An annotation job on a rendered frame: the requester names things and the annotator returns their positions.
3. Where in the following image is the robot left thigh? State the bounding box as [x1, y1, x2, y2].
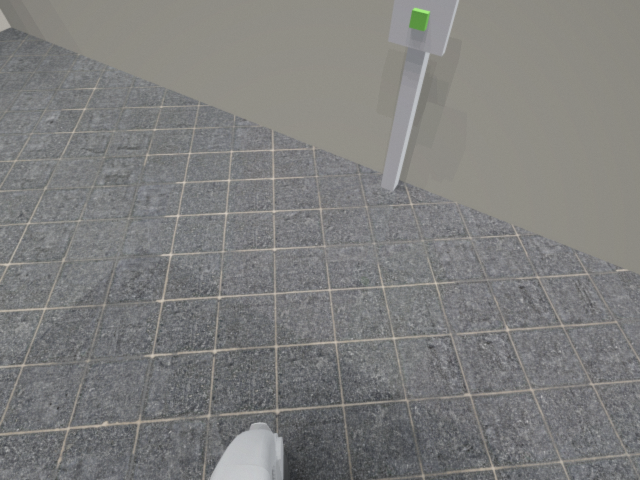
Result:
[210, 429, 283, 480]

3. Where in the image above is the panel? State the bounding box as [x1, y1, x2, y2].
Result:
[381, 0, 459, 192]

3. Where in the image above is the button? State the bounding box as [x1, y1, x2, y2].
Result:
[409, 8, 430, 31]

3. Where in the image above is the left robot shin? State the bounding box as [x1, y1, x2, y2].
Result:
[249, 423, 272, 432]

